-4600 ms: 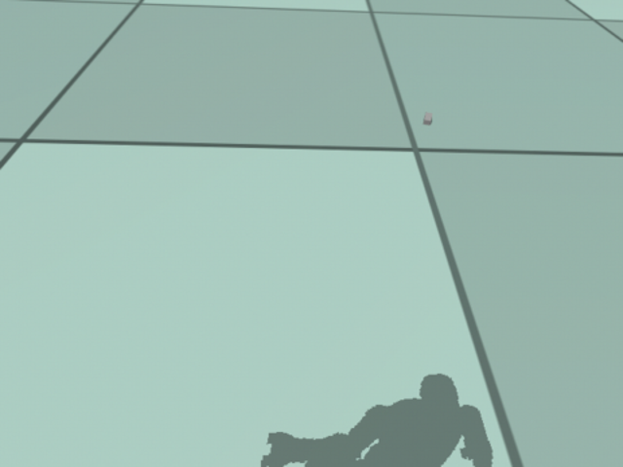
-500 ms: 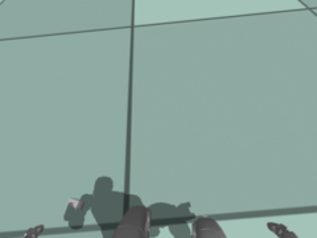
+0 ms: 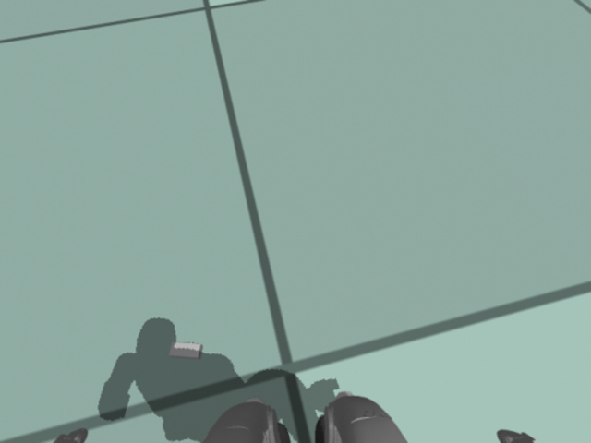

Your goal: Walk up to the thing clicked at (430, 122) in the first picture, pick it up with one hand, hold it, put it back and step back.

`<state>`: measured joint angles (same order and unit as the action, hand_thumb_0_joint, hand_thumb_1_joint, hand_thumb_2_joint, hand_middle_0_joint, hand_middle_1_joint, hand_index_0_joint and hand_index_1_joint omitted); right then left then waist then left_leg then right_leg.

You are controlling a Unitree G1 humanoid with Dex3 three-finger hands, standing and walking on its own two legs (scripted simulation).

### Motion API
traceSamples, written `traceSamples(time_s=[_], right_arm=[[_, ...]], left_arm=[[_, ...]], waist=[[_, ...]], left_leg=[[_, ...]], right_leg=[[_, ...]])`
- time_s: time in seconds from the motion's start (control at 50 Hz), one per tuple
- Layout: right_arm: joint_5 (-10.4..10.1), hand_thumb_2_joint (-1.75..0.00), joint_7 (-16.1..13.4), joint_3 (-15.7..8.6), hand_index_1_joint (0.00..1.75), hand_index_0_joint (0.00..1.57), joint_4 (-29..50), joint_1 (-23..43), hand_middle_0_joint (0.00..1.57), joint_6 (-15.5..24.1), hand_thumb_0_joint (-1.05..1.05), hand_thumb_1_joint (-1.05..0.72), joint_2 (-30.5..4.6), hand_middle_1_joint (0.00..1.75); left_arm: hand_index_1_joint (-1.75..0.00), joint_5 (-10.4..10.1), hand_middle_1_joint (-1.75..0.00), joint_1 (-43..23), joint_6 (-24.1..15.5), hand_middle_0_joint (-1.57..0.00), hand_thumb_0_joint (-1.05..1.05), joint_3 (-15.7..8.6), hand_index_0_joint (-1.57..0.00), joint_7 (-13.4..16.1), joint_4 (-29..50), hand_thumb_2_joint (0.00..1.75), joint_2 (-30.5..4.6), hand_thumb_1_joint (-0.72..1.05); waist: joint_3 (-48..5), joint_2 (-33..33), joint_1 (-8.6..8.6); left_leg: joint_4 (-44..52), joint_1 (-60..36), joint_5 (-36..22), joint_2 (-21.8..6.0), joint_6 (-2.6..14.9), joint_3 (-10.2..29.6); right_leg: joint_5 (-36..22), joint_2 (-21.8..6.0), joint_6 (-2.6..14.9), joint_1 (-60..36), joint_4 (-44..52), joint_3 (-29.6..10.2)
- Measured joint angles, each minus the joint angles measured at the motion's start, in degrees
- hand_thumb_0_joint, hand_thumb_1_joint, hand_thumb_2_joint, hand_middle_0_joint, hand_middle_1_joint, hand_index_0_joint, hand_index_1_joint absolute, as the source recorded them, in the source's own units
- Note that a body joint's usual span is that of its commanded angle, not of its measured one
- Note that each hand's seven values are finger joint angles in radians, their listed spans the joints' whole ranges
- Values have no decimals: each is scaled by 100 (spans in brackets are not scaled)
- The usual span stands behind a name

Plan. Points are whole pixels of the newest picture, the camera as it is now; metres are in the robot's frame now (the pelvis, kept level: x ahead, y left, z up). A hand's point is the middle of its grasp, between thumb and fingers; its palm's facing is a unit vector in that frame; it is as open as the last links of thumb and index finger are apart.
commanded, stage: walk up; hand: left
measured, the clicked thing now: (186, 350) +0.39 +0.36 -0.72
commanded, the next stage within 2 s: none
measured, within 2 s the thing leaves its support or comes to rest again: neither
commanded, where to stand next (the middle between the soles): -0.01 +0.15 m, yaw -7 degrees
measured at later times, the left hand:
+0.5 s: hand out of the picture -0.01 +0.55 -0.14, palm faces +0.00 -0.84 -0.55, open 7.4 cm
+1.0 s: hand out of the picture +0.08 +0.43 -0.13, palm faces -0.25 -0.90 -0.37, open 7.4 cm
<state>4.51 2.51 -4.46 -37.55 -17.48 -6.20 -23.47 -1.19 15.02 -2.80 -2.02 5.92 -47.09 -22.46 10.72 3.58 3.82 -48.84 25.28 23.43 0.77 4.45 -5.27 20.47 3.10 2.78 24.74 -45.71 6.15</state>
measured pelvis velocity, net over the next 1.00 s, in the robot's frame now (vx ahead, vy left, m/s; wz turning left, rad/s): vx -0.09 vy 0.19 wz -0.21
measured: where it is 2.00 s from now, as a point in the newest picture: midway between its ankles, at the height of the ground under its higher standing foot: outside the picture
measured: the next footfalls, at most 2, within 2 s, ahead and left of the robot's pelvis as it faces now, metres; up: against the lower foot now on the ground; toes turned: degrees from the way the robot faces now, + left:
left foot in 0.36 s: -0.06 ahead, +0.36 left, +0.00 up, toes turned -3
right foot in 0.98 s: -0.03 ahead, +0.04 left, +0.00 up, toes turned -11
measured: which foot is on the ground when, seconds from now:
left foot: down 0.00-0.02, up 0.04-0.34, down 0.36-1.00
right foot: down 0.00-0.40, up 0.42-0.96, down 0.98-1.00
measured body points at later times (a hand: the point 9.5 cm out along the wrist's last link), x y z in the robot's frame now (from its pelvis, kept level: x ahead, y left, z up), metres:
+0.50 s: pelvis -0.10 +0.22 -0.01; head -0.11 +0.23 +0.44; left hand -0.01 +0.59 -0.10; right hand -0.08 -0.10 -0.12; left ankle -0.10 +0.36 -0.70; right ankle -0.02 +0.02 -0.64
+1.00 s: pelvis -0.09 +0.19 +0.01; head -0.05 +0.19 +0.46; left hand +0.09 +0.48 -0.11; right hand -0.16 -0.15 -0.09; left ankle -0.10 +0.36 -0.70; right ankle -0.06 +0.05 -0.70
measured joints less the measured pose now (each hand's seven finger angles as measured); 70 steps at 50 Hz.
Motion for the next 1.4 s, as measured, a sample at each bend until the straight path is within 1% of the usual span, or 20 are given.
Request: traceSamples(time_s=[0.04,0.1,0.16,0.24,0.28,0.36,0.4,0.44,0.5,0.6,0.68,0.8,0.94,1.0,1.04,1.12,1.2,1.32,1.36,1.4], right_arm=[[-73,-90,-18,-62,30,21,-23,191,20,-64,1,-90,-115,30],[-61,-90,-86,-83,30,21,-50,220,20,-159,1,-90,-63,30],[-66,-90,-2,-93,30,21,-124,237,20,-196,1,-90,-88,30],[-64,-90,85,-184,30,21,-90,317,20,-167,1,-90,-298,30],[-109,-90,90,-245,30,21,-129,374,20,-147,1,-90,-410,30],[-286,-90,76,-288,30,20,-392,343,20,-24,0,-91,-532,30],[-280,-90,7,-274,30,20,-617,343,20,94,0,-91,-360,30],[-249,-90,-33,-133,30,20,-766,175,20,197,0,-91,-209,30],[-212,-90,-88,82,30,20,-1193,2,20,271,0,-91,106,30],[-230,-89,-203,264,30,21,-1523,-204,20,633,1,-90,437,30],[-244,-89,-327,200,30,21,-1610,-298,21,852,1,-90,327,31],[-287,-89,-461,57,30,21,-1513,-372,21,1059,1,-90,75,31],[-289,-90,-412,75,30,21,-1340,-357,20,998,0,-90,-137,30],[-338,-90,-397,125,30,21,-1349,-250,20,867,0,-90,-240,30],[-396,-90,-427,164,30,21,-1386,-104,20,758,1,-90,-185,30],[-461,-90,-415,255,30,20,-1441,95,20,741,1,-91,-62,30],[-442,-90,-356,300,30,21,-1480,113,20,809,1,-91,-27,30],[-386,-90,-292,315,30,21,-1707,174,20,774,0,-90,102,30],[-343,-90,-298,303,30,21,-1792,296,20,774,0,-91,208,30],[-344,-90,-267,326,30,21,-1790,386,20,776,0,-90,199,30]], left_arm=[[-30,102,-30,28,-44,-21,1,50,-21,24,83,90,179,90],[-30,203,-30,-3,65,-22,1,107,-21,33,119,90,203,90],[-30,233,-30,-30,74,-22,1,36,-22,42,151,90,170,90],[-30,281,-30,12,26,-22,1,-88,-21,0,217,90,48,90],[-30,324,-30,19,37,-22,1,-156,-21,-28,213,90,-47,90],[-30,457,-30,-59,163,-21,1,-269,-21,-128,169,90,-331,90],[-30,455,-30,-171,273,-21,1,-374,-21,-158,42,90,-545,90],[-30,407,-30,-134,403,-21,1,-457,-21,-109,-200,90,-567,90],[-30,303,-30,-106,445,-21,1,-434,-20,-186,-588,90,-554,91],[-30,200,-30,-8,435,-21,1,-414,-20,-470,-804,90,-492,91],[-30,292,-30,111,539,-21,1,-371,-20,-681,-856,90,-300,91],[-30,339,-30,83,618,-21,1,-300,-21,-825,-888,90,-179,91],[-30,223,-30,-468,448,-21,1,-246,-20,-875,-654,90,-174,91],[-30,220,-30,-675,274,-21,1,-267,-20,-852,-558,90,-100,91],[-30,244,-30,-745,204,-21,1,-257,-20,-818,-465,90,-40,91],[-30,221,-30,-737,218,-21,1,-143,-21,-771,-350,90,101,91],[-30,225,-30,-702,208,-21,1,-77,-21,-708,-384,90,176,91],[-30,166,-30,-759,237,-21,1,-67,-21,-639,-517,90,66,90],[-30,112,-30,-838,292,-21,1,-79,-21,-602,-620,90,6,91],[-30,47,-30,-901,336,-21,1,-55,-21,-576,-716,90,57,91]], waist=[[227,317,-75],[258,421,-126],[91,383,-243],[-133,375,-339],[-219,380,-374],[-449,312,-474],[-375,-104,-562],[-503,-219,-558],[-707,-260,-303],[-663,-705,-252],[-574,-879,-345],[-426,-935,-300],[-270,-710,-176],[-239,-383,-137],[-209,-253,-137],[-320,-165,-267],[-475,1,-367],[-495,-140,-407],[-394,-436,-412],[-371,-465,-413]], left_leg=[[-562,204,249,1,-153,250],[-1930,658,826,213,-350,742],[-2916,921,551,171,-440,1134],[-3234,810,138,-49,-514,1609],[-2799,541,109,-254,-543,1578],[-748,-411,623,-575,-583,1063],[-645,-622,1018,-328,-805,710],[-895,-566,1032,-320,-745,556],[-611,-597,775,-425,-629,686],[411,-881,162,-387,-543,498],[923,-1048,-82,-376,-471,231],[1241,-1316,-145,-512,-496,-25],[1121,-1475,28,-788,-701,-123],[480,-1271,331,-1015,-623,38],[-362,-942,681,-798,-428,506],[-1415,-311,870,-246,-296,735],[-994,-35,369,-180,-337,724],[779,-517,-468,-166,-390,498],[907,-620,-633,-1,-435,392],[890,-574,-606,-15,-425,405]], right_leg=[[-80,126,136,-73,121,-40],[-133,-89,58,-54,-21,-94],[-283,-411,-64,-18,48,-280],[-448,-785,-169,234,20,-631],[-501,-932,-217,384,-34,-818],[-506,-1119,-283,742,-267,-1155],[154,-1174,-168,927,-715,-1711],[803,-767,-76,1117,-1505,-1962],[489,-206,-143,1120,-2262,-1662],[-79,121,-207,827,-2261,-1432],[-155,99,-283,492,-1880,-1510],[118,-159,-306,195,-1378,-1464],[32,-533,-138,-94,-47,-768],[-354,-388,-208,-417,518,-510],[-196,-332,-213,-392,288,-466],[-215,-389,-96,-554,487,-550],[-247,-355,-86,-689,705,-489],[74,-412,-158,-627,319,-365],[196,-587,-208,-583,110,-465],[213,-533,-179,-560,125,-535]])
